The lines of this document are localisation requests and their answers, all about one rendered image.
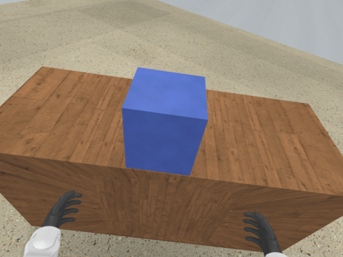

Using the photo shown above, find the pedestal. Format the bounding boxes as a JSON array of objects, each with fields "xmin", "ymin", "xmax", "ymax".
[{"xmin": 0, "ymin": 66, "xmax": 343, "ymax": 252}]

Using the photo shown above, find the robot left forearm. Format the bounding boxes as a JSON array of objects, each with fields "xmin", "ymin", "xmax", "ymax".
[{"xmin": 23, "ymin": 226, "xmax": 61, "ymax": 257}]

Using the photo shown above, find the robot right hand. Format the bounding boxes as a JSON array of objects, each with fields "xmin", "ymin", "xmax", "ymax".
[{"xmin": 243, "ymin": 211, "xmax": 282, "ymax": 256}]

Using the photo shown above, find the robot left hand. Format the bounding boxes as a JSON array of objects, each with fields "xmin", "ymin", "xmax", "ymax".
[{"xmin": 42, "ymin": 190, "xmax": 83, "ymax": 228}]

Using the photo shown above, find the carton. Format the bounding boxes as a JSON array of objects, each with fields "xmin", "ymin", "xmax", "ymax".
[{"xmin": 122, "ymin": 67, "xmax": 208, "ymax": 176}]

